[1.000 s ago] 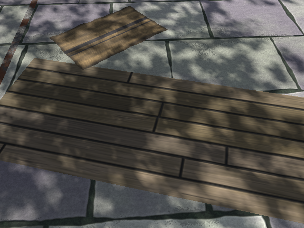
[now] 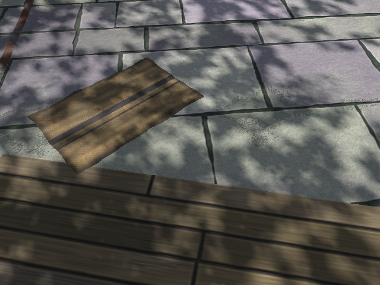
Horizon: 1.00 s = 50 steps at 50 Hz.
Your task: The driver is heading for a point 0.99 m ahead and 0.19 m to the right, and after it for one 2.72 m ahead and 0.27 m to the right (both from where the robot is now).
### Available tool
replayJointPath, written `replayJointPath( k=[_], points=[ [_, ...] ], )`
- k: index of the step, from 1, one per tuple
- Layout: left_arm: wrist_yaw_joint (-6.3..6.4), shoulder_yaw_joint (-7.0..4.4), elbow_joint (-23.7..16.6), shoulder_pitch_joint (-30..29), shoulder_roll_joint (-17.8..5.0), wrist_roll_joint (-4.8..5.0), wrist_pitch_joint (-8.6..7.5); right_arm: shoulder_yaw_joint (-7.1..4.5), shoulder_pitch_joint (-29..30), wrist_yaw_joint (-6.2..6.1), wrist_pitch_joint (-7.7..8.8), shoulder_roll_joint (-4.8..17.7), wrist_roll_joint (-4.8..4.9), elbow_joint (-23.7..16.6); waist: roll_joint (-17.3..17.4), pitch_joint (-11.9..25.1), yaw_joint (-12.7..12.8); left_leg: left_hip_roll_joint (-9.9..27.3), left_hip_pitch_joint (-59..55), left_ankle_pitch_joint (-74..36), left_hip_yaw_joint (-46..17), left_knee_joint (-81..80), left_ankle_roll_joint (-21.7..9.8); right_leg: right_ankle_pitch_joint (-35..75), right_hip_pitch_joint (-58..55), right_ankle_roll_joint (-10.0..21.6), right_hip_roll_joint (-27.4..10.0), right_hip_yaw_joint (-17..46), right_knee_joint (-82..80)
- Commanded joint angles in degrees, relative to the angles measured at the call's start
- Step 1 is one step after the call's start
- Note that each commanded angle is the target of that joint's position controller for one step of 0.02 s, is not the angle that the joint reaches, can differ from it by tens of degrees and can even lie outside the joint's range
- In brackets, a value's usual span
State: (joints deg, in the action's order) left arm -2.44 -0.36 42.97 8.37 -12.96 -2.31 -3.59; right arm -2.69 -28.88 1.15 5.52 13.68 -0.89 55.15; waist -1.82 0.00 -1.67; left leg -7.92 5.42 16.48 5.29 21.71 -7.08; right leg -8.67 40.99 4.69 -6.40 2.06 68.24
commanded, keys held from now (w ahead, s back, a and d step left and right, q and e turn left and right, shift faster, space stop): w+e+shift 0.34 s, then e+shift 0.12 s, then shift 0.38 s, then w+shift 0.16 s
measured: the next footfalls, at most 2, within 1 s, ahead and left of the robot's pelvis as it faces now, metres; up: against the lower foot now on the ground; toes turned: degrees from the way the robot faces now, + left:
right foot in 0.26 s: +0.44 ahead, -0.07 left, +0.00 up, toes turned -10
left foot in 0.64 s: +0.83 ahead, -0.06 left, +0.00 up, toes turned -27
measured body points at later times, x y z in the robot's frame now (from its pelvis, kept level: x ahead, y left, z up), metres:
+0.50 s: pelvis +0.46 -0.06 +0.00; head +0.50 -0.06 +0.45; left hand +0.49 +0.23 -0.13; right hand +0.63 -0.34 -0.06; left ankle +0.67 +0.08 -0.66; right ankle +0.40 -0.06 -0.73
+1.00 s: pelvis +0.69 -0.07 +0.01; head +0.69 -0.07 +0.46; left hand +0.92 +0.08 -0.12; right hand +0.59 -0.32 -0.12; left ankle +0.80 -0.04 -0.73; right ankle +0.64 -0.18 -0.70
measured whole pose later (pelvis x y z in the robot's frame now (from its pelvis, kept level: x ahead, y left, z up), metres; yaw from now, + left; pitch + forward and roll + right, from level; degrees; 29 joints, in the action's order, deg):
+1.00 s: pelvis +0.69 -0.07 +0.01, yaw -28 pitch +1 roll -1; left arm -1.9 -0.7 47.0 11.6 -13.6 -2.1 1.6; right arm -1.5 -21.2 0.9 1.2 14.7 -0.7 49.4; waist 0.2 1.7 -2.6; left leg -2.2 17.6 4.4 2.0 20.6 -4.3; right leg -23.9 21.4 2.4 1.3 0.6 43.3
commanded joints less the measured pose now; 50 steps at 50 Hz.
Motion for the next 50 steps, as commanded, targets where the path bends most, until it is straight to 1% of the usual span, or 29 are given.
replayJointPath(
  k=[1, 5, 8, 10, 11, 12, 13, 14, 15, 16, 17, 19, 20, 23, 26, 28, 30, 31, 32, 33, 34, 35, 37, 39, 42, 44, 45, 46, 50],
  points=[
    [-0.48, 0.02, -4.5, -6.2, -3.5, 0.42, -0.21, -0.38, 3.1, 0.41, 2.42, 4.7, 0.88, -4.1, 0.8, -10.8, 1.7, 13.1, 10.7, -8.5, -11.0, -20.9, -4.1, 10.3, 1.7, -0.9, -1.4, -3.5, -13.2],
    [-1.42, 1.04, -5.1, -12.4, -1.7, 2.10, -0.78, -0.04, -2.5, -0.21, 3.45, 6.0, 1.23, -1.8, 2.1, -9.3, -1.1, 13.8, 1.0, -36.5, -1.1, -23.3, 1.7, 21.7, -6.7, 2.6, 4.0, -8.8, -29.2],
    [-1.10, 0.39, -4.0, -12.0, -4.2, 1.54, -0.93, 0.17, -3.4, -1.94, 2.61, 8.0, 0.00, -1.4, 6.3, -4.7, -0.1, 15.7, -12.9, -67.5, 3.2, -15.1, 4.7, 18.1, -9.6, 4.5, 9.8, -13.0, -33.5],
    [-0.67, -0.61, -1.6, -4.1, -6.9, 1.11, -0.67, -0.45, -2.0, -3.86, 0.95, 10.8, -1.47, -1.3, 9.5, 1.2, 5.0, 18.1, -17.8, -84.4, 4.6, 0.0, 6.3, 11.0, -17.5, 5.5, 14.0, -13.9, -33.8],
    [-0.42, -1.71, 1.9, 6.4, -9.2, 1.18, -0.52, -0.89, 0.4, -4.53, 0.02, 12.0, -2.20, -2.1, 10.1, 6.1, 9.8, 18.8, -16.4, -87.5, 4.6, 13.6, 6.7, 7.8, -26.8, 6.6, 15.3, -13.1, -33.7],
    [0.11, -3.09, 5.9, 19.6, -11.3, 1.36, -0.36, -1.51, 4.9, -4.76, -0.69, 13.7, -2.34, -3.3, 9.8, 10.0, 16.3, 18.8, -9.9, -83.1, 4.7, 31.4, 6.4, 6.5, -39.2, 9.1, 13.2, -9.3, -38.0],
    [0.99, -4.66, 7.9, 25.6, -13.6, 1.35, 0.31, -1.38, 8.9, -4.03, -0.26, 12.0, -2.63, -4.7, 5.1, 10.4, 17.8, 12.6, 5.6, -43.6, 3.8, 52.7, 4.9, -1.1, -50.9, 11.1, 8.0, -1.7, -34.8],
    [1.42, -6.07, 7.0, 20.6, -18.7, -0.39, 1.01, 0.73, 4.7, -2.32, 1.29, 2.9, -0.23, -9.7, -15.4, 13.0, 6.7, 3.4, 37.7, 13.5, -2.2, 75.1, 8.6, 4.5, -70.1, 22.2, -6.9, 29.2, -35.3],
    [1.26, -6.64, 6.2, 19.1, -17.4, 0.96, 1.19, 1.29, 8.8, -2.25, 2.58, 6.0, 0.25, -12.3, -5.1, 17.4, 9.5, 5.6, 45.9, 8.4, -11.3, 75.4, 6.8, -9.4, -71.2, 25.4, -9.8, 42.3, -47.7],
    [1.54, -6.04, 6.3, 16.9, -13.4, 1.37, 1.09, 1.32, 13.7, -1.91, 3.53, 7.9, -0.36, -13.4, 2.8, 8.6, 8.0, 9.0, 45.4, 2.4, -12.3, 67.7, 5.4, -13.7, -60.9, 21.7, -8.2, 38.5, -53.5],
    [1.60, -5.47, 6.9, 14.8, -10.6, 1.31, 1.05, 1.43, 14.7, -1.52, 3.83, 7.6, -0.85, -13.8, 6.8, 2.3, 4.4, 10.9, 41.7, 0.5, -11.2, 61.0, 5.0, -11.0, -49.5, 18.7, -6.0, 33.8, -56.0],
    [2.26, -4.56, 6.3, 11.8, -9.3, 1.69, -0.14, 1.93, 15.1, -1.13, 1.48, 6.6, -3.00, -14.7, 9.2, -4.5, -0.8, 12.6, 34.8, 2.4, -10.2, 55.3, 7.7, 11.6, -33.6, 16.3, -1.5, 25.5, -55.7],
    [2.18, -4.29, 6.1, 11.4, -9.5, 2.20, -0.80, 2.08, 15.0, -1.02, 0.24, 6.2, -3.23, -15.2, 9.1, -5.6, -2.2, 13.3, 31.7, 3.5, -8.9, 51.0, 9.0, 22.7, -28.2, 15.5, -0.1, 21.7, -55.4],
    [1.82, -5.06, 6.0, 11.8, -13.0, 2.50, -1.61, 3.03, 22.3, -0.88, -0.74, 4.3, -2.41, -19.6, 5.0, -6.0, -1.5, 9.9, 23.0, -5.4, -3.3, 32.3, 10.5, 46.0, -18.4, 11.3, 7.5, 12.5, -52.5],
    [1.64, -5.00, 7.6, 17.2, -10.8, 3.26, -0.90, 3.80, 24.3, -0.77, -0.79, 2.7, -0.84, -19.6, -0.5, -0.1, 3.3, 4.5, 11.9, -24.0, 0.1, 16.3, 8.1, 44.0, -20.3, 3.2, 12.0, 8.3, -47.7],
    [2.05, -4.98, 8.3, 19.8, -10.2, 3.19, -0.58, 3.52, 25.2, -1.35, -0.80, 3.9, -0.79, -19.5, -2.7, 0.9, 5.2, 2.8, 9.1, -28.1, -0.6, 10.8, 6.8, 41.3, -25.3, 0.9, 11.0, 10.6, -45.1],
    [3.22, -5.57, 7.7, 18.0, -11.7, 2.32, -0.57, 2.36, 19.7, -2.32, -0.02, 7.5, -1.29, -17.7, -4.5, 2.2, 2.2, 2.9, 5.3, -28.3, -3.6, 5.7, 5.4, 42.5, -31.6, -1.1, 9.0, 13.6, -36.0],
    [3.52, -5.81, 6.6, 14.5, -12.7, 2.24, -0.55, 1.66, 11.7, -2.61, 1.02, 9.3, -1.41, -15.1, -3.6, 4.3, -2.9, 5.5, 0.0, -34.2, -5.4, 0.9, 4.3, 39.0, -32.7, -2.1, 9.8, 12.3, -25.1],
    [3.74, -5.28, 4.9, 14.0, -10.5, 2.85, -0.57, 0.90, 4.4, -2.64, 2.09, 12.3, -1.89, -12.7, 1.3, 8.9, -5.2, 14.2, -8.8, -57.1, -11.0, 2.8, 2.5, 16.6, -29.1, -3.0, 12.8, 8.8, -9.0],
    [4.40, -4.23, 4.2, 24.6, -4.3, 5.21, 0.03, 0.77, 3.4, -2.07, 2.03, 13.4, -2.85, -13.5, 12.7, 19.1, 0.3, 34.4, -24.1, -95.2, -29.2, 13.5, -7.7, -33.4, -16.2, -4.6, 19.9, 4.6, 12.2],
    [4.90, -4.24, 5.5, 29.5, -7.3, 3.40, 0.48, 0.49, 3.2, -0.98, 1.19, 11.0, -0.80, -14.1, 8.5, 26.4, 1.0, 36.1, -26.1, -94.2, -35.6, 13.8, -11.4, -29.2, -13.3, -3.8, 17.1, 9.3, 17.2],
    [4.79, -4.14, 6.1, 27.1, -8.4, 2.54, 1.12, 0.40, 9.0, -1.17, 0.78, 9.0, 0.27, -15.3, 7.4, 23.5, 1.8, 34.6, -20.4, -75.0, -35.0, 9.5, -13.2, -23.2, -10.5, -4.2, 14.6, 9.3, 18.2],
    [3.53, -4.01, 4.1, 15.7, -9.3, 0.44, 2.47, 1.99, 15.3, -1.93, 0.02, 3.4, 0.19, -15.7, 2.3, 11.4, 1.8, 26.1, -4.3, -51.0, -26.5, 1.6, -9.5, -17.6, -9.5, -5.0, 11.1, 6.3, 10.4],
    [2.26, -3.69, 3.7, 14.5, -7.0, 0.05, 4.30, 2.13, 11.9, -1.82, -0.28, 4.1, 0.18, -12.6, 3.5, 6.7, 2.7, 21.8, 5.7, -53.3, -19.0, -1.4, -6.2, -16.4, -16.1, -5.2, 11.2, 5.3, 2.5],
    [2.36, -2.62, 4.2, 15.9, -4.3, 0.70, 5.69, 1.86, 13.1, -1.31, -0.21, 5.5, -0.64, -10.9, 6.8, 8.4, 5.2, 19.7, 9.8, -53.2, -14.0, -2.6, -5.6, -14.8, -21.1, -5.3, 11.5, 3.2, -6.0],
    [1.84, -2.30, 4.7, 15.4, -5.1, 0.03, 5.93, 0.80, 12.0, -0.49, -1.10, 7.5, -0.65, -10.3, 9.8, 9.6, 4.8, 18.5, 11.2, -16.3, -15.5, -7.6, -4.9, -14.1, -21.9, -3.9, 9.5, 0.5, -10.8],
    [1.23, -2.23, 3.8, 12.7, -5.9, -0.30, 6.05, 0.36, 12.7, -0.27, -1.83, 8.3, -0.45, -10.6, 11.7, 7.8, 4.1, 17.9, 14.1, 6.6, -17.7, -12.0, -4.4, -14.0, -22.1, -3.2, 8.5, -0.8, -14.2],
    [0.63, -2.19, 2.7, 9.9, -6.6, -0.40, 5.99, -0.08, 14.0, -0.19, -2.56, 9.2, -0.18, -11.1, 13.7, 5.0, 3.8, 18.1, 17.4, 16.8, -19.8, -15.6, -3.8, -13.8, -23.0, -2.9, 8.3, -2.2, -17.5],
    [0.66, -1.69, 2.6, 8.6, -6.6, 0.50, 3.99, -1.73, 12.1, -0.48, -4.29, 11.2, 0.85, -10.1, 10.1, 0.9, 3.7, 19.3, 22.3, 21.5, -20.0, -17.8, -2.2, -16.2, -31.5, -1.2, 9.5, -6.2, -30.4]
  ],
)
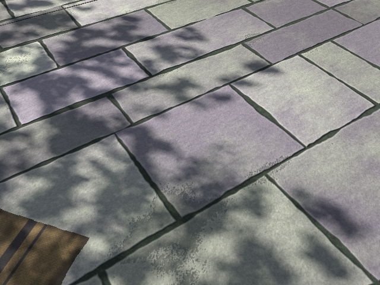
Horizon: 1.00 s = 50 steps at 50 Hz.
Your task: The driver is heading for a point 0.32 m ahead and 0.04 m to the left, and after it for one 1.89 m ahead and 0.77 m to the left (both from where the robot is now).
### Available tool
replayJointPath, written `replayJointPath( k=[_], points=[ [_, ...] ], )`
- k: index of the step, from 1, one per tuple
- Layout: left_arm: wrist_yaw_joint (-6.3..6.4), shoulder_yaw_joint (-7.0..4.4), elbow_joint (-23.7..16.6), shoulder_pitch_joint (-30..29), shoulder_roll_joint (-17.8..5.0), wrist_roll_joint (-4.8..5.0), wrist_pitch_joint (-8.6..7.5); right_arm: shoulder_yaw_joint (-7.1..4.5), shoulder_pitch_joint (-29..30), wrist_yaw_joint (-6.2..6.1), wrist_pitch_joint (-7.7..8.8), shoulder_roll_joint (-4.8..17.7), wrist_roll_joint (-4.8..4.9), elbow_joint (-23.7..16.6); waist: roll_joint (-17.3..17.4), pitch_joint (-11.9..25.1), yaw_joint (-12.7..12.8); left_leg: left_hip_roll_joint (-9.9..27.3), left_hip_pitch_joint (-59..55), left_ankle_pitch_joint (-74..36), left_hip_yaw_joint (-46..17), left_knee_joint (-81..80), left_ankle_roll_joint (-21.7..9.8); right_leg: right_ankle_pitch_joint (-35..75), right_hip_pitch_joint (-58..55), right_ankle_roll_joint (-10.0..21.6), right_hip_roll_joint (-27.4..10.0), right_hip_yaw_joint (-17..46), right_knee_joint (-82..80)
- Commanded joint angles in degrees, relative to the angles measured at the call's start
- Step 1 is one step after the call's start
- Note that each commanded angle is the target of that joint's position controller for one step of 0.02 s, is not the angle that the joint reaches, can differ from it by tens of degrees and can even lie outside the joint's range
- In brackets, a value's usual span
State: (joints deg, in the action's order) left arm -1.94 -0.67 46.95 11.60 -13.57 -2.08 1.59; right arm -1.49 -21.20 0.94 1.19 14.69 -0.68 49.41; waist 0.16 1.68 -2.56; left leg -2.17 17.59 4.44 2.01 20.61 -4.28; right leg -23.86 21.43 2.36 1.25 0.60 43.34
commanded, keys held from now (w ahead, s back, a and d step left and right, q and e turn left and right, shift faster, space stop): w+shift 0.30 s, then q+shift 0.64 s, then shift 0.06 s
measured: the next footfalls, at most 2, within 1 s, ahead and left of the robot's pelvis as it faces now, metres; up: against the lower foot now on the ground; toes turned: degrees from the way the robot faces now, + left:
right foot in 0.08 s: +0.03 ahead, -0.10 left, +0.00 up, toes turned -1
left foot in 0.50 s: +0.35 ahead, +0.15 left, +0.00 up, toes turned +10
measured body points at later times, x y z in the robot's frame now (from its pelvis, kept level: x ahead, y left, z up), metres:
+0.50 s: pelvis +0.18 +0.04 -0.02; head +0.22 +0.04 +0.42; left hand +0.11 +0.31 -0.15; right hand +0.42 -0.17 -0.12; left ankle +0.31 +0.14 -0.74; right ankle -0.01 -0.10 -0.74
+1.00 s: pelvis +0.33 +0.06 -0.01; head +0.36 +0.08 +0.44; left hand +0.37 +0.38 -0.10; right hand +0.55 -0.16 -0.11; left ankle +0.31 +0.14 -0.74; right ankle +0.46 -0.02 -0.72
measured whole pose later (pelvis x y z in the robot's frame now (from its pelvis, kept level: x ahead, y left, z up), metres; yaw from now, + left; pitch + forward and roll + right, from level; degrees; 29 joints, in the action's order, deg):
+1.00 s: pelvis +0.33 +0.06 -0.01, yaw +32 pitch +1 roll +0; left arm 1.7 -0.5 39.2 4.6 -16.2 -0.8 0.4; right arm -6.0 -16.5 -0.1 -2.9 19.0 -1.0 40.9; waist -0.2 -2.6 -3.6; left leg -13.0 15.8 10.4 -17.8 27.7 -4.2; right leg -17.4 27.5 -1.7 2.7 8.0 42.5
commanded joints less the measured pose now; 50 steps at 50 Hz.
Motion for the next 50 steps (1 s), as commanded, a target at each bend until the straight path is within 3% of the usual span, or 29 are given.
replayJointPath(
  k=[1, 2, 3, 4, 5, 6, 7, 9, 10, 15, 18, 20, 22, 23, 24, 25, 26, 27, 28, 29, 30, 31, 32, 35, 39, 42, 44, 47, 50],
  points=[
    [0.55, -1.16, -0.7, 7.5, -5.3, 0.45, -1.78, -3.12, 5.5, -0.48, -0.28, 10.1, 1.02, -4.5, 7.1, -1.8, 5.9, 12.7, 11.5, 33.5, -15.4, -15.3, -4.0, 1.4, -15.2, 2.0, 2.1, -6.0, -11.0],
    [1.08, -1.08, 0.9, 11.6, -5.1, 0.49, -2.38, -3.19, 7.6, -0.77, -0.61, 9.5, 1.08, -5.1, 5.9, -3.4, 8.1, 10.4, 14.8, 33.4, -12.7, -12.6, -1.9, 3.8, -20.7, 3.2, 2.8, -7.8, -18.8],
    [1.82, -1.46, 3.4, 17.8, -6.4, 0.40, -3.08, -2.91, 11.3, -0.97, -0.72, 7.3, 0.62, -6.5, 2.4, -6.3, 10.9, 6.1, 22.4, 30.7, -8.0, -4.9, 1.7, 1.2, -28.5, 4.9, 2.1, -6.0, -27.4],
    [2.52, -2.03, 3.6, 17.2, -8.6, 0.51, -3.93, -1.51, 11.0, -0.83, -0.31, 0.7, 1.02, -7.3, -14.1, -5.4, 9.7, 0.4, 30.9, 26.3, -1.8, 19.1, 1.9, -11.5, -32.5, 6.4, -12.7, 14.4, -34.1],
    [2.96, -2.59, 0.2, 10.7, -11.0, 0.82, -4.24, -1.26, 11.2, -0.51, 0.61, 0.9, 0.22, -9.3, -9.4, -8.2, 6.4, 0.1, 40.0, 17.4, -3.7, 27.5, 2.3, -21.4, -27.8, 10.5, -23.9, 32.0, -38.2],
    [3.53, -3.48, 0.4, 9.3, -11.9, 0.95, -4.34, -1.83, 13.8, 0.18, 1.04, 3.8, -0.33, -10.8, -5.7, -8.5, 5.3, 3.8, 39.5, 10.6, -8.7, 30.6, 2.2, -24.0, -21.3, 13.1, -25.5, 33.5, -39.6],
    [3.07, -3.33, -0.4, 5.8, -10.6, 1.42, -5.16, -2.45, 12.7, 0.93, 1.39, 5.6, -0.04, -10.3, -4.3, -7.9, 2.7, 4.5, 37.6, 6.2, -9.9, 31.8, 3.1, -18.5, -20.4, 11.5, -21.9, 29.0, -39.6],
    [2.27, -3.15, -0.7, 5.4, -9.5, 1.65, -6.74, -3.16, 10.3, 1.66, 1.35, 7.1, -1.08, -8.3, -4.3, -4.7, 2.2, 3.7, 32.3, 2.6, -7.0, 33.9, 5.0, -7.4, -20.0, 8.9, -15.6, 18.1, -39.5],
    [2.13, -3.03, 0.0, 7.0, -8.9, 1.81, -7.28, -3.28, 10.7, 1.95, 0.99, 7.0, -1.48, -8.4, -4.9, -4.5, 2.6, 4.2, 30.9, 1.2, -5.7, 34.4, 5.5, -5.5, -19.1, 8.6, -14.2, 15.5, -40.0],
    [1.72, -3.51, 2.3, 13.8, -9.1, 1.45, -7.88, -2.41, 19.7, 2.55, 0.05, 4.6, -1.29, -11.4, -5.1, -7.7, 5.9, 6.6, 30.4, -2.7, -1.9, 27.5, 6.3, -0.6, -19.8, 9.0, -13.3, 11.0, -42.3],
    [2.09, -3.49, 3.6, 15.3, -9.2, 0.39, -8.00, -1.47, 23.2, 3.15, 0.43, 2.7, -1.13, -12.2, -5.3, -10.6, 7.5, 5.4, 25.3, -2.9, 0.0, 19.5, 4.6, 14.8, -20.9, 7.3, -12.8, 2.2, -40.7],
    [2.18, -3.33, 4.5, 15.9, -9.1, 0.25, -7.79, -1.13, 24.2, 3.48, 0.69, 2.2, -1.20, -12.8, -6.2, -11.0, 7.7, 4.6, 20.1, -1.6, 2.3, 15.3, 2.4, 26.7, -21.5, 5.6, -13.5, -2.2, -37.4],
    [2.53, -3.38, 4.8, 15.0, -9.8, 0.49, -7.33, -1.46, 22.7, 3.34, 0.87, 3.3, -1.62, -13.0, -7.6, -9.1, 6.5, 2.2, 14.8, 1.9, 5.0, 13.3, 0.1, 47.2, -24.0, 4.0, -13.7, -5.5, -29.1],
    [2.92, -3.68, 4.7, 14.4, -11.0, 0.68, -7.06, -1.90, 19.3, 3.01, 1.13, 4.4, -2.06, -12.3, -8.1, -5.9, 4.9, -0.2, 10.4, 3.9, 6.5, 12.7, -1.1, 59.7, -25.3, 3.0, -13.3, -6.8, -21.5],
    [3.34, -3.98, 4.4, 13.6, -12.0, 0.93, -6.61, -2.55, 11.3, 2.52, 1.67, 5.7, -2.49, -10.1, -7.4, -1.0, 1.5, -3.0, 2.3, 3.1, 7.2, 10.1, -2.3, 65.1, -24.9, 1.9, -12.5, -8.1, -10.0],
    [3.72, -3.87, 3.8, 13.5, -12.0, 1.39, -6.57, -3.55, 2.4, 1.82, 2.38, 8.0, -3.31, -7.3, -5.3, 4.6, -2.3, -2.8, -10.3, -2.3, 4.8, 6.8, -3.9, 57.0, -18.4, 0.2, -10.5, -9.7, 4.3],
    [3.62, -2.95, 1.5, 15.5, -8.2, 0.83, -6.83, -4.90, -3.7, 0.93, 2.71, 13.4, -3.08, -6.3, 3.1, 12.1, -2.5, 10.6, -26.1, -15.2, -10.7, 10.6, -6.4, 23.2, -3.4, -1.6, -7.3, -9.7, 22.6],
    [3.17, -2.34, -1.4, 18.1, -5.6, 2.73, -6.76, -6.64, -3.7, 0.85, 2.20, 20.2, -1.24, -7.7, 18.0, 23.1, -0.6, 25.5, -41.1, -35.7, -41.0, 5.7, -18.3, -11.3, 14.2, -3.9, 4.1, -3.6, 42.5],
    [3.23, -2.97, -1.4, 13.1, -9.6, 0.96, -6.49, -7.15, -2.7, 0.50, 1.23, 18.3, 1.05, -8.1, 4.5, 22.1, -2.2, 21.4, -38.0, -36.8, -34.2, 5.7, -17.0, -5.5, 16.7, -2.9, -1.3, 4.1, 43.4],
    [2.98, -2.57, -2.7, 8.7, -8.7, 1.41, -6.71, -6.18, 0.8, 0.09, 0.80, 15.1, 1.18, -8.3, 2.8, 13.4, -1.2, 19.2, -29.1, -38.1, -27.1, 5.0, -16.1, -1.0, 17.3, -2.9, -3.1, 3.4, 40.8],
    [3.07, -2.27, -3.0, 7.1, -7.9, 0.89, -6.72, -5.13, 3.4, -0.14, 0.30, 11.3, 0.95, -8.3, -0.7, 6.6, 0.7, 15.9, -20.4, -36.9, -23.0, 2.7, -13.9, 1.1, 16.5, -3.3, -4.9, 2.9, 35.7],
    [3.05, -2.25, -3.8, 5.9, -7.7, -0.07, -5.74, -4.56, 4.9, -0.50, -0.02, 9.3, 1.37, -8.6, -0.3, 3.6, 2.3, 13.1, -14.5, -35.0, -21.0, 0.8, -12.5, 1.0, 14.8, -4.0, -5.8, 3.2, 31.7],
    [2.98, -2.13, -3.7, 7.4, -7.4, -0.66, -4.32, -4.18, 6.5, -0.66, -0.38, 8.3, 1.21, -8.9, 0.6, 3.0, 3.9, 11.4, -9.7, -33.7, -19.4, -0.6, -11.7, 1.1, 11.6, -4.7, -6.0, 3.0, 28.8],
    [3.10, -1.81, -5.1, 7.2, -6.4, -0.52, -2.01, -5.02, 6.7, -0.49, -0.36, 10.6, 0.28, -9.6, 1.0, 4.2, 5.0, 9.1, -3.5, -34.4, -18.8, -0.7, -11.5, 2.9, 8.6, -5.9, -4.6, 1.9, 23.4],
    [3.50, -1.90, -8.2, 0.9, -7.2, -0.33, -0.94, -5.69, 5.8, -0.98, -1.74, 11.8, 0.31, -10.7, 2.6, 3.9, 3.3, 7.1, -1.4, -17.9, -23.6, -1.4, -9.2, 8.1, 10.8, -6.2, -3.3, 3.1, 17.3],
    [3.43, -1.79, -10.1, -4.3, -7.5, -0.04, -0.58, -6.12, 4.3, -1.34, -2.82, 12.2, 0.29, -11.1, 4.0, 2.2, 1.3, 6.1, -3.9, -4.4, -29.3, -2.0, -7.6, 9.5, 13.6, -5.9, -2.0, 5.4, 12.5],
    [3.49, -1.64, -11.0, -6.7, -7.7, 0.32, -0.80, -6.43, 3.5, -1.43, -3.23, 12.5, 0.11, -11.3, 4.9, 1.1, 0.3, 5.8, -6.5, -1.6, -32.4, -1.4, -7.1, 8.9, 14.3, -5.5, -0.8, 6.6, 8.4],
    [3.76, -1.40, -11.9, -8.7, -8.2, 1.14, -1.62, -6.77, 3.2, -1.29, -3.55, 13.0, -0.28, -11.6, 6.3, 0.6, -0.5, 5.5, -9.0, -7.0, -35.5, 1.5, -6.7, 6.5, 11.4, -4.4, 1.6, 7.5, 2.3],
    [4.04, -1.35, -11.1, -5.2, -8.6, 1.96, -2.40, -6.35, 5.1, -1.14, -3.63, 12.2, -0.48, -12.2, 8.0, 1.7, 0.7, 5.0, -8.4, -16.8, -35.6, 4.5, -4.9, 5.3, 1.9, -3.1, 2.5, 6.6, -6.4]
  ],
)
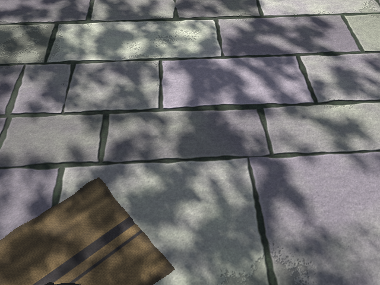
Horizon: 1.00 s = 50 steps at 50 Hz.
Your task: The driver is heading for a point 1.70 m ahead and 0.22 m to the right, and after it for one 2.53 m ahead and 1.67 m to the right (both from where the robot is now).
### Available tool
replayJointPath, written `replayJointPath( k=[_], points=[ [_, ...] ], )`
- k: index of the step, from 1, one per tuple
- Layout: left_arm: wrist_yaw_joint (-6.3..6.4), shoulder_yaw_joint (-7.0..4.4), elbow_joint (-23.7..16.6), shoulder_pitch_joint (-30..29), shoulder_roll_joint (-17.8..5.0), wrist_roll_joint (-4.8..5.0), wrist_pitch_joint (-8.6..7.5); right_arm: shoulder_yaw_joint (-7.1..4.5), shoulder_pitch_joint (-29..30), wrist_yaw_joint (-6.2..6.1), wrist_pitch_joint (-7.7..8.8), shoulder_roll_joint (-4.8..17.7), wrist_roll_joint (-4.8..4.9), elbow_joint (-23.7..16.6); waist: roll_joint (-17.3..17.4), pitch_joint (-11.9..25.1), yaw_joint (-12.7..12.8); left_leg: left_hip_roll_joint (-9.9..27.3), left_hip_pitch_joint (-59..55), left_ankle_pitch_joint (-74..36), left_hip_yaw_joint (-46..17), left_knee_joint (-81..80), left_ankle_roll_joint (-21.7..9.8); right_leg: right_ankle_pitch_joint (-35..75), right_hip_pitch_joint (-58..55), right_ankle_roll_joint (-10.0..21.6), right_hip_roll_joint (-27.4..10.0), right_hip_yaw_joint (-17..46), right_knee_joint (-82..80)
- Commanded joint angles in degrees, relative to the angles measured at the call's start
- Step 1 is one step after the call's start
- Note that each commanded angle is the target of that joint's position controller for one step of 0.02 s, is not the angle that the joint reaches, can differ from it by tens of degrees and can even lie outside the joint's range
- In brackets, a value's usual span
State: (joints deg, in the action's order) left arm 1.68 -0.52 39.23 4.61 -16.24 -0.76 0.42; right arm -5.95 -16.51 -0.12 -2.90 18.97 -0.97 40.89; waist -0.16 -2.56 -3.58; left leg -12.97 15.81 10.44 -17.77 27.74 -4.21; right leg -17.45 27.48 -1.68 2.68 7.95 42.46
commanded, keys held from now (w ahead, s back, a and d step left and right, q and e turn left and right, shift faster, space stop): shift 0.14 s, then e+shift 0.44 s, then shift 0.24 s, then q+shift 0.14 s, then w+q+shift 0.04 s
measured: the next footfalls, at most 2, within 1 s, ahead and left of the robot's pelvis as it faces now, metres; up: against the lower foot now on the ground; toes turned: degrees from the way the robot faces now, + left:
right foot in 0.06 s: +0.11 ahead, -0.12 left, +0.00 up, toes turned +10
left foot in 0.50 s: +0.04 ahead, +0.07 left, +0.00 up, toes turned -15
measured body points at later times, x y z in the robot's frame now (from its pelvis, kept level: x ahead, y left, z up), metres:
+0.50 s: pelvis +0.01 -0.02 +0.00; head +0.05 -0.03 +0.45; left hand +0.10 +0.26 -0.12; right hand +0.14 -0.31 -0.10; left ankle +0.00 +0.08 -0.73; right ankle +0.07 -0.12 -0.74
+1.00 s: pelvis +0.00 -0.04 +0.00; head +0.02 -0.05 +0.45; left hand +0.21 +0.16 -0.10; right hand -0.04 -0.30 -0.14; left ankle -0.01 +0.08 -0.71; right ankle -0.05 -0.13 -0.74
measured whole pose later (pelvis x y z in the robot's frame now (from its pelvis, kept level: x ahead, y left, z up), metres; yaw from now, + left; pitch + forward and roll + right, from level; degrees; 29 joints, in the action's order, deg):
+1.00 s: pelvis +0.00 -0.04 +0.00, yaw -14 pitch -1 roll +0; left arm 1.3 -0.9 44.4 6.9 -13.5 -1.0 2.9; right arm -1.0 -18.5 -0.1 -1.3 15.5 -0.3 47.9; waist 1.6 -3.5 -3.7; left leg -0.9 16.6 27.0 0.2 42.9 -2.2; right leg -15.2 9.4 2.0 1.3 -0.6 25.2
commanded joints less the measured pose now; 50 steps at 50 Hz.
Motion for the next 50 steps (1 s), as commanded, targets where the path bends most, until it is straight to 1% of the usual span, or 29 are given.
replayJointPath(
  k=[1, 2, 3, 4, 5, 7, 10, 12, 13, 15, 21, 24, 25, 26, 27, 28, 29, 30, 33, 37, 41, 43, 44, 45, 46, 47, 48, 49, 50],
  points=[
    [0.61, -1.57, -2.9, 3.7, -5.9, 0.66, -1.44, -1.61, 1.5, -0.11, 0.43, 7.5, 0.02, -3.9, 8.5, 5.8, 2.8, 14.8, -4.9, -22.0, -15.9, -1.8, -3.6, 1.0, -9.1, 1.3, 1.0, -1.4, -11.1],
    [0.94, -1.67, -2.5, 5.6, -5.9, 0.23, -1.77, -1.24, 2.4, -0.28, 0.43, 7.0, 0.68, -4.0, 7.5, 5.2, 4.5, 13.2, -1.8, -16.6, -15.1, 0.0, -1.5, 6.7, -15.3, 2.0, 0.1, -1.7, -19.6],
    [1.45, -2.14, -2.9, 4.6, -8.2, -0.44, -1.95, -0.45, -0.3, -0.42, 0.62, 4.5, 1.10, -3.9, 0.4, 6.1, 2.8, 9.7, 2.5, 1.4, -10.8, 5.8, 1.2, 8.2, -21.2, 4.1, -7.5, 5.4, -24.8],
    [1.60, -2.61, -5.3, 0.9, -12.9, -0.63, -1.39, 0.52, -5.2, -0.62, 0.73, 1.3, 1.23, -4.5, -12.5, 7.2, -0.8, 1.7, 9.8, 22.7, 1.0, 16.9, 4.1, 19.3, -26.0, 9.3, -22.5, 21.2, -26.8],
    [0.89, -3.18, -3.8, 5.0, -12.7, -0.62, -0.59, -1.06, -3.8, -1.04, 0.45, 7.9, -0.27, -3.8, -10.5, 8.2, 2.2, 0.6, 11.7, 26.5, 7.1, 27.2, 4.9, 27.5, -22.4, 16.1, -24.9, 25.7, -25.2],
    [0.03, -2.06, -3.5, 3.8, -7.2, 0.21, -0.29, -1.04, -1.5, -0.62, 0.13, 7.8, -0.71, -2.3, -3.9, 5.0, 1.6, 4.0, 10.0, 18.9, 6.6, 34.7, 5.6, 26.7, -17.5, 14.4, -18.4, 15.0, -24.0],
    [-0.43, -0.56, -2.3, 2.4, -3.7, -0.55, -0.76, 1.01, -1.2, 0.27, -0.85, 3.1, 0.12, -0.7, -7.8, 5.4, 1.1, 4.1, 4.0, 14.8, 7.1, 31.0, 6.8, 27.0, -14.7, 10.6, -10.7, 7.4, -24.0],
    [-0.98, -1.65, -1.1, 3.4, -6.7, -0.09, -0.45, 1.63, 1.2, -0.03, -1.34, 3.4, 0.00, -1.1, -11.0, 3.8, 1.4, 7.0, 5.0, 16.3, 14.6, 21.9, 7.4, 23.7, -17.6, 10.1, -8.5, 9.5, -23.9],
    [-1.29, -2.95, -0.5, 6.2, -9.6, -0.02, -0.03, 1.66, 3.4, -0.53, -1.35, 4.1, 0.14, -1.5, -11.7, 3.1, 3.2, 6.7, 7.0, 17.9, 15.8, 20.2, 7.5, 24.1, -20.0, 11.0, -8.8, 12.6, -23.5],
    [-1.85, -4.42, 0.5, 10.4, -11.8, 0.21, 0.58, 1.98, 5.8, -1.18, -1.16, 4.2, 0.55, -2.1, -10.7, 3.8, 4.8, 6.8, 9.1, 18.6, 14.5, 18.0, 7.1, 24.7, -23.9, 12.4, -10.5, 17.7, -22.7],
    [-2.48, -6.36, 1.0, 9.9, -11.3, 0.23, 1.50, 2.94, 6.6, -2.28, 0.95, 3.4, 1.26, -2.7, -9.1, 6.8, 4.1, 6.3, 3.9, 16.1, 12.3, 10.3, 4.6, 19.8, -22.4, 12.4, -9.5, 24.7, -23.9],
    [-2.80, -6.91, 0.5, 5.8, -10.8, 0.61, 2.36, 3.14, 1.2, -3.12, 1.72, 2.7, 1.25, -1.3, -8.3, 6.6, 0.7, 5.7, -8.9, 8.6, 13.2, -4.9, 2.7, 9.9, -12.7, 8.0, -5.8, 24.1, -23.9],
    [-2.63, -6.64, -0.1, 5.1, -9.3, 1.02, 2.35, 2.60, -0.8, -3.71, 2.06, 4.8, 0.72, -0.6, -6.2, 6.1, 0.0, 9.9, -16.6, 6.0, 10.5, -12.4, 1.6, 0.6, -5.0, 4.1, -2.2, 21.3, -21.9],
    [-2.40, -5.81, 0.1, 9.7, -4.9, 1.15, 2.22, 1.65, 1.0, -4.25, 2.02, 9.7, 0.15, -1.7, 6.0, 7.0, 2.7, 24.7, -21.5, 14.4, -3.3, -17.5, -1.5, -12.8, 2.2, 1.0, 4.4, 12.0, -8.5],
    [-1.59, -6.27, 0.5, 10.4, -6.5, 0.15, 2.08, 1.53, 9.2, -4.00, 1.77, 12.2, -0.67, -4.5, 11.2, 1.3, 3.5, 34.6, -11.0, 13.6, -12.4, -20.6, -5.9, -14.0, 9.0, 0.1, 8.4, 0.7, 4.2],
    [-1.63, -7.23, 0.6, 8.5, -10.9, -0.94, 2.26, 2.34, 9.3, -3.56, 1.73, 8.3, -1.08, -4.1, 6.2, -0.1, 4.2, 34.3, -5.0, 5.0, -6.8, -18.4, -8.1, -11.4, 5.1, 0.0, 1.9, -0.5, 12.6],
    [-2.18, -7.47, 1.8, 10.1, -10.5, -1.02, 2.59, 3.55, 11.6, -3.31, 2.04, 4.2, -0.80, -4.5, 4.4, -0.7, 6.2, 29.6, -3.5, -2.6, -0.3, -16.2, -6.9, -8.3, 3.2, 0.4, 2.0, -1.0, 17.6],
    [-2.64, -7.19, 2.9, 12.1, -9.4, -1.11, 3.11, 4.02, 12.0, -3.02, 2.30, 2.8, -0.67, -4.6, 4.8, -0.3, 6.9, 26.2, -3.8, -8.9, 4.9, -14.5, -5.8, -6.2, 2.5, 0.3, 2.0, -1.3, 21.7],
    [-3.73, -6.27, 3.2, 12.2, -7.9, -0.24, 3.72, 3.84, 7.7, -2.76, 2.78, 3.4, -0.62, -3.5, 6.6, 1.3, 5.2, 24.0, -9.1, -24.0, 10.4, -10.5, -6.5, -5.3, 4.4, -0.9, 1.9, -3.4, 25.3],
    [-3.60, -4.95, 1.7, 7.0, -6.2, -0.01, 3.95, 3.04, 0.7, -2.37, 3.04, 5.1, -0.40, -0.4, 8.2, 1.5, 1.7, 25.6, -17.2, -30.5, 9.8, -7.7, -7.9, -6.7, 6.2, -1.3, 2.1, -3.0, 15.7],
    [-3.15, -3.54, 1.2, 4.6, -4.4, 0.50, 3.99, 2.72, 1.0, -1.42, 3.19, 6.0, -0.43, 0.8, 9.8, 2.6, 1.5, 25.8, -13.8, -31.8, 11.6, -6.0, -8.1, -9.4, -3.7, 0.0, 1.2, -6.6, 3.0],
    [-2.19, -2.56, 2.1, 4.5, -2.7, 0.87, 3.97, 3.64, 0.6, -0.73, 3.28, 4.2, -0.47, 2.3, 10.9, 3.3, 1.8, 24.5, -10.3, -33.2, 10.3, -5.2, -7.6, -7.8, -12.0, 1.1, 1.0, -7.8, -7.4],
    [-1.51, -2.12, 3.3, 6.3, -1.6, 0.68, 3.88, 4.07, 1.1, -0.41, 3.25, 3.4, -0.10, 3.1, 10.3, 2.8, 3.4, 23.4, -8.4, -32.8, 9.7, -4.3, -6.3, -1.5, -16.9, 1.7, 0.8, -8.6, -16.6],
    [-0.68, -2.19, 4.1, 8.4, -2.5, 0.07, 3.39, 3.76, 1.3, -0.17, 3.25, 4.5, 0.53, 3.7, 9.0, 2.1, 5.1, 22.6, -4.7, -31.2, 8.9, -2.7, -3.9, 10.2, -23.6, 2.4, -0.1, -8.2, -26.7],
    [0.32, -3.15, 4.6, 10.3, -7.0, -1.05, 2.49, 3.51, -0.3, 0.00, 3.70, 5.0, 1.07, 3.4, 5.9, 5.0, 4.8, 21.5, 0.3, -24.4, 8.4, -1.1, -1.1, 15.2, -32.3, 3.4, -5.9, -2.9, -27.0],
    [1.04, -3.87, 4.4, 13.1, -12.0, -1.75, 1.99, 4.16, -1.3, 0.26, 4.14, 1.6, 1.32, 1.2, -6.1, 9.1, 4.5, 17.4, 8.2, -0.8, 11.8, 6.8, 1.2, 35.8, -41.2, 6.4, -20.1, 8.0, -23.0],
    [1.02, -4.65, 4.6, 9.9, -13.7, 0.49, 2.23, 3.92, 0.3, -0.29, 3.08, 1.9, 1.73, 1.4, -14.1, 7.2, 5.6, 11.2, 8.3, 22.6, 18.2, 15.0, 1.9, 42.9, -30.8, 14.9, -24.6, 7.6, -21.4],
    [0.35, -4.65, 4.0, 11.0, -11.6, -0.15, 1.89, 2.81, 1.0, -0.45, 2.06, 5.4, 0.85, 2.0, -10.1, 6.5, 7.1, 11.9, 12.4, 24.5, 17.4, 26.5, 1.7, 23.4, -31.2, 16.2, -23.5, 7.6, -25.6],
    [-0.05, -3.87, 3.9, 10.2, -8.9, -0.59, 1.60, 1.97, 2.5, 0.12, 1.37, 6.1, -0.05, 2.1, -7.4, 4.2, 6.9, 13.9, 15.7, 20.4, 15.8, 30.1, 1.1, -4.0, -28.7, 14.0, -21.2, 7.0, -30.4]
  ],
)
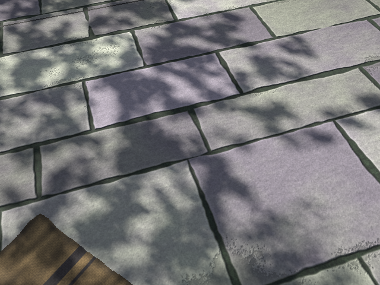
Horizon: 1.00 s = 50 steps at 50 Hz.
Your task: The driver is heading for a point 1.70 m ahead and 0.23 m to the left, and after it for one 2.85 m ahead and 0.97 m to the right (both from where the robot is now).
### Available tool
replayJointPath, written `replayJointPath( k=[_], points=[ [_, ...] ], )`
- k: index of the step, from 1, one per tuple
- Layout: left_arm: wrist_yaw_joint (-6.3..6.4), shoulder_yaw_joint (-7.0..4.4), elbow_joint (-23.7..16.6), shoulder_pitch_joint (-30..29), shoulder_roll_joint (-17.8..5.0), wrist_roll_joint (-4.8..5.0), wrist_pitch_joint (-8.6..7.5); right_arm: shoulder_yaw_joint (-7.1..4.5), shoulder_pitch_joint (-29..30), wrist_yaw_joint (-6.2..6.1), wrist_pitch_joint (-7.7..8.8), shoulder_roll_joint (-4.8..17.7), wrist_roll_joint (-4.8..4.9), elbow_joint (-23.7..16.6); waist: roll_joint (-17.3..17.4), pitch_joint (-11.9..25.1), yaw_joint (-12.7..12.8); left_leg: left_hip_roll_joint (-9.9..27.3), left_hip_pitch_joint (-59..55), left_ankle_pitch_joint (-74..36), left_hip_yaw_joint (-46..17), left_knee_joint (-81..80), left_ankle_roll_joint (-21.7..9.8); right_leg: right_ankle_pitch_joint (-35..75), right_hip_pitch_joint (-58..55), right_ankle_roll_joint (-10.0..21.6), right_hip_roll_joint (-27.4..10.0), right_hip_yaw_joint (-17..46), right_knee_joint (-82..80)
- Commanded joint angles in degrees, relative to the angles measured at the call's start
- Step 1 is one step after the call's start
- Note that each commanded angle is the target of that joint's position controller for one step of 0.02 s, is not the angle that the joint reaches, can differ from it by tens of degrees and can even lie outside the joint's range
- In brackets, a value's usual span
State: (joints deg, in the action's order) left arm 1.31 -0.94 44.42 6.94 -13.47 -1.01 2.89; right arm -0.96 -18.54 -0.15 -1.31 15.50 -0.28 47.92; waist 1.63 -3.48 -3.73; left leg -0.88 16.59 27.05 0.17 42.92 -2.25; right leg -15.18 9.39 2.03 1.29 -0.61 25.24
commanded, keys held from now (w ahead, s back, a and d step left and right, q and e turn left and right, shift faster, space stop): w+q+shift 0.28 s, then w+shift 0.12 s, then w+e+shift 0.60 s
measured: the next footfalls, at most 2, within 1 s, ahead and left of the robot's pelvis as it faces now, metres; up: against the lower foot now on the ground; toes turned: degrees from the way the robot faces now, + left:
left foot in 0.48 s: +0.25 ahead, +0.28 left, +0.00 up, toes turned +24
right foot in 0.96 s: +0.67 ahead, +0.28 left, +0.00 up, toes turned -4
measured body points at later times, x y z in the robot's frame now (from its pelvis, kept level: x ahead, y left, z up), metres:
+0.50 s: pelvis +0.16 +0.13 -0.03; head +0.18 +0.16 +0.42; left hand +0.04 +0.38 -0.18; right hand +0.44 -0.05 -0.10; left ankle +0.22 +0.26 -0.74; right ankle -0.01 -0.10 -0.72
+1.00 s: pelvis +0.54 +0.27 -0.05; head +0.54 +0.27 +0.40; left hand +0.64 +0.55 -0.16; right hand +0.55 +0.01 -0.19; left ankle +0.26 +0.31 -0.63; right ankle +0.63 +0.28 -0.75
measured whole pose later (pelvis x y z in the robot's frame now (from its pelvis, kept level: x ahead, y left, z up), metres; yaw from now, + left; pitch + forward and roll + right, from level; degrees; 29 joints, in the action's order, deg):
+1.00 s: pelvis +0.54 +0.27 -0.05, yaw +0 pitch -1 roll +1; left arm -2.5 -3.0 45.6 10.4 -16.1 0.6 -0.8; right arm -1.7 -23.3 -1.9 2.5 12.5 -2.0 53.6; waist -2.0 -2.0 4.3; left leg 0.0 -2.1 18.5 14.0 63.0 0.6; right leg -18.9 26.8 13.5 6.2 -10.0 42.0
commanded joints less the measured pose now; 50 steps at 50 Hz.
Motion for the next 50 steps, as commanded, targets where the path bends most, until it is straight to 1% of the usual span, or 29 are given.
replayJointPath(
  k=[1, 2, 4, 6, 12, 16, 19, 20, 21, 22, 23, 24, 25, 26, 27, 28, 29, 30, 31, 34, 37, 41, 43, 45, 46, 47, 48, 49, 50],
  points=[
    [0.26, -2.99, -1.9, 4.9, -10.5, -0.60, -0.99, -3.48, 4.3, 1.08, -0.79, 9.5, -0.86, -5.0, -11.4, 1.1, 5.7, 2.4, 17.7, 0.2, -1.8, 16.3, -0.6, -19.9, -7.7, 7.7, -18.0, 15.2, -17.4],
    [0.50, -2.94, -2.0, 3.8, -10.3, -0.43, -1.58, -3.80, 5.6, 2.28, -1.18, 9.2, -1.11, -5.6, -13.5, -2.2, 5.2, 3.1, 20.3, -3.4, -1.7, 17.6, -0.1, -24.5, -6.0, 6.6, -17.4, 14.4, -20.5],
    [0.45, -3.09, -2.1, 4.1, -9.8, -0.56, -3.27, -3.85, 5.4, 3.66, -0.90, 7.3, -1.09, -5.4, -10.9, -2.9, 4.8, 3.5, 24.2, -8.6, -1.0, 20.5, 0.9, -21.1, -7.7, 5.6, -16.9, 10.9, -21.5],
    [0.27, -3.43, -1.5, 6.2, -9.9, -0.67, -4.96, -3.92, 6.6, 4.24, -0.64, 6.0, -1.12, -6.2, -8.3, -1.6, 5.1, 4.5, 27.7, -11.3, -0.9, 21.9, 1.4, -17.6, -10.6, 5.6, -18.0, 7.8, -21.5],
    [0.06, -4.36, 0.0, 9.4, -11.3, -1.20, -7.51, -4.31, 11.4, 5.76, -1.08, 5.6, -1.26, -9.5, -7.3, -3.3, 5.0, 7.4, 33.4, -16.8, -1.7, 20.2, 2.3, -15.4, -11.2, 5.7, -21.5, 0.5, -22.5],
    [-0.16, -4.68, 1.3, 11.2, -11.8, -1.70, -8.50, -3.75, 15.7, 6.50, -0.74, 5.3, -1.48, -11.6, -6.5, -5.8, 5.2, 8.5, 31.6, -18.6, -0.5, 12.4, 0.0, -14.3, -10.0, 4.8, -21.8, -5.5, -24.1],
    [-0.59, -4.62, 3.0, 13.1, -12.0, -2.04, -8.73, -2.95, 18.9, 6.40, 0.05, 4.6, -1.67, -12.5, -6.0, -7.9, 5.9, 7.7, 25.3, -15.7, 2.7, 3.8, -3.2, -9.2, -8.8, 4.9, -21.6, -10.5, -25.7],
    [-0.69, -4.61, 3.6, 13.6, -12.3, -1.92, -8.51, -2.76, 19.2, 6.17, 0.24, 4.6, -1.81, -12.5, -5.8, -8.1, 5.9, 6.8, 22.3, -13.7, 4.3, 1.3, -4.5, -4.4, -8.9, 5.1, -21.6, -12.0, -25.4],
    [-0.73, -4.60, 4.4, 14.5, -13.1, -1.56, -8.20, -2.81, 19.0, 5.75, 0.48, 5.0, -2.01, -12.4, -5.6, -7.5, 5.5, 4.8, 17.7, -10.1, 6.0, -1.1, -5.7, 7.0, -8.9, 5.7, -21.8, -12.9, -23.1],
    [-0.80, -4.75, 5.2, 14.9, -14.6, -1.22, -7.88, -3.30, 15.6, 5.05, 0.83, 6.1, -2.15, -11.6, -6.0, -4.7, 3.3, 1.5, 10.9, -6.1, 7.9, -2.6, -6.8, 26.3, -9.5, 6.4, -21.6, -14.0, -16.0],
    [-0.95, -4.87, 5.7, 13.4, -16.1, -0.72, -7.36, -4.05, 4.7, 4.27, 1.59, 7.1, -2.22, -8.4, -5.4, 0.9, -3.0, -2.5, -2.7, -6.8, 9.7, -5.7, -7.6, 44.0, -6.6, 6.9, -20.0, -15.7, -1.0],
    [-1.34, -4.10, 5.5, 12.8, -14.8, -0.30, -7.35, -5.60, -10.7, 3.36, 2.39, 10.0, -2.66, -2.9, -0.8, 9.7, -10.3, -3.6, -24.3, -8.8, 7.7, -8.0, -7.7, 42.6, 4.1, 6.1, -16.0, -15.5, 18.4],
    [-2.94, -1.45, 1.7, 13.9, -4.9, 0.68, -7.68, -7.48, -16.0, 2.00, 3.25, 19.3, -3.78, -1.8, 19.8, 16.2, -9.4, 16.6, -40.3, 19.6, -20.8, -18.9, -9.1, -3.5, 27.0, 3.2, -6.2, -11.9, 43.3],
    [-2.64, -1.95, -0.7, 8.2, -6.3, 1.62, -8.56, -7.26, -15.7, 1.35, 4.29, 20.7, -3.15, -3.9, 15.1, 21.0, -10.0, 22.9, -35.6, 27.9, -40.5, -30.3, -6.0, -15.1, 31.2, 4.6, 0.7, 8.1, 55.8],
    [-2.39, -2.71, -1.8, 3.6, -8.0, 2.55, -8.61, -6.45, -10.6, 0.88, 4.51, 17.7, -3.46, -3.0, 5.6, 11.8, -7.4, 23.3, -28.4, 16.7, -33.1, -30.3, -3.0, -6.4, 36.0, 5.3, -1.0, 10.7, 58.1],
    [-2.30, -2.57, -0.3, 7.4, -7.4, 2.30, -8.59, -5.64, -7.8, 0.90, 4.99, 14.3, -3.30, -2.5, 1.6, 7.0, -3.0, 22.8, -21.8, 9.1, -26.1, -28.5, -2.6, -0.9, 34.6, 5.3, -4.8, 8.6, 55.1],
    [-2.66, -2.84, 1.7, 10.0, -7.5, 1.33, -8.01, -4.77, -2.6, 1.14, 5.41, 11.1, -2.70, -3.0, 1.3, 4.9, 0.6, 19.9, -16.7, 4.3, -20.1, -29.3, -0.9, 2.5, 31.7, 4.6, -7.3, 6.9, 51.4],
    [-3.19, -2.85, 3.4, 13.1, -6.8, 0.12, -6.91, -3.76, 0.8, 1.04, 5.79, 8.2, -1.99, -3.5, 4.6, 3.8, 3.1, 17.5, -12.4, 0.6, -14.1, -30.7, 0.7, 4.7, 28.7, 3.8, -8.7, 6.1, 49.7],
    [-3.86, -2.86, 4.6, 14.6, -5.9, -0.02, -5.72, -2.96, 1.5, 1.02, 6.23, 5.9, -1.78, -3.3, 5.5, 3.4, 4.0, 16.6, -10.1, -1.6, -10.0, -32.2, 1.5, 6.0, 26.8, 3.2, -9.3, 5.3, 49.9],
    [-5.14, -2.77, 3.5, 9.5, -3.6, 0.89, -3.65, -2.66, -1.1, 1.10, 7.80, 4.2, -0.98, -0.6, 2.8, -1.8, 4.3, 14.4, -9.5, -14.0, 0.6, -35.9, 4.3, 11.7, 31.9, 2.6, -9.0, 3.6, 49.2],
    [-5.40, -2.21, 1.5, 2.7, -2.9, 1.36, -3.38, -2.22, -3.0, 1.08, 8.53, 2.4, -1.12, 0.8, 2.9, -4.6, 3.7, 10.7, -10.4, -27.4, 10.5, -37.5, 5.2, 18.5, 34.1, 3.4, -6.7, -1.3, 42.0],
    [-5.80, -1.17, -2.0, -4.5, -2.9, 0.55, -3.85, -1.63, -6.9, -0.75, 8.08, 2.6, -1.07, 3.3, 1.3, -6.6, 4.0, 11.0, -18.7, -50.6, 16.6, -36.9, 4.3, 18.7, 36.2, 5.8, -4.4, -8.2, 29.7],
    [-5.71, -0.89, -2.4, -3.5, -3.8, 0.83, -3.75, -1.72, -4.9, -1.96, 7.75, 4.9, -1.10, 2.9, 1.8, -4.4, 6.6, 11.1, -19.5, -74.4, 19.1, -33.0, 5.1, 18.1, 26.3, 7.8, -0.4, -12.7, 21.5],
    [-5.34, -1.62, -1.0, 3.9, -6.7, 0.99, -2.98, -2.74, -3.3, -3.68, 6.92, 9.0, -1.28, 2.3, 5.3, 1.3, 11.6, 13.7, -23.1, -95.4, 18.9, -22.5, 5.1, 14.9, 15.9, 9.2, 2.8, -14.4, 20.1],
    [-4.91, -2.63, 1.2, 12.6, -9.1, 1.02, -2.53, -3.47, -0.5, -4.10, 6.11, 11.0, -1.58, 1.4, 6.5, 5.4, 16.2, 14.8, -22.4, -100.9, 18.0, -12.3, 4.6, 11.2, 7.4, 10.4, 4.1, -13.5, 20.6],
    [-4.20, -4.11, 4.7, 24.7, -11.8, 0.90, -2.22, -4.04, 3.8, -4.04, 5.27, 12.2, -1.98, -0.1, 6.4, 9.5, 21.8, 15.6, -17.9, -99.5, 16.1, 2.4, 3.4, 6.9, -3.8, 12.5, 4.1, -10.5, 19.7],
    [-3.18, -6.02, 7.7, 34.8, -14.5, 1.43, -2.57, -4.65, 8.3, -3.16, 4.48, 12.6, -1.53, -1.3, 1.5, 11.5, 26.8, 11.9, -8.5, -78.2, 15.2, 27.4, 2.2, 5.0, -15.4, 16.6, 2.3, -4.2, 12.6],
    [-2.35, -6.24, 8.4, 27.9, -12.8, 2.98, -2.50, -2.49, 14.0, -0.91, 4.99, 4.1, -1.55, -3.0, -12.7, 2.1, 22.0, -1.4, 10.7, -11.1, 12.5, 49.5, 0.7, 4.3, -15.6, 17.8, 0.6, 3.2, 9.0],
    [-2.80, -5.76, 6.1, 19.7, -15.5, 1.27, -2.84, -0.51, 8.2, -0.51, 6.60, -2.0, -2.30, -8.6, -14.3, 2.0, 8.9, -3.7, 28.0, 0.4, 2.6, 59.9, 2.5, 19.9, -18.3, 23.6, -4.5, 24.7, 10.6]
  ],
)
